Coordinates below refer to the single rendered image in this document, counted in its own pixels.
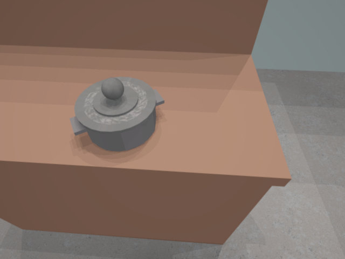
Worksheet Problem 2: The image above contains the pot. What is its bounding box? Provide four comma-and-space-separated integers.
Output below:
70, 89, 164, 152

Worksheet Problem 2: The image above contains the lid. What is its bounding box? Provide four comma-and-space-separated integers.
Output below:
74, 77, 156, 134

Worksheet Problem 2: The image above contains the knob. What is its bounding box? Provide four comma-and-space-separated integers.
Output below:
101, 77, 124, 100

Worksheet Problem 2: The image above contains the table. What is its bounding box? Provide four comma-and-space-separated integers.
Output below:
0, 0, 292, 245

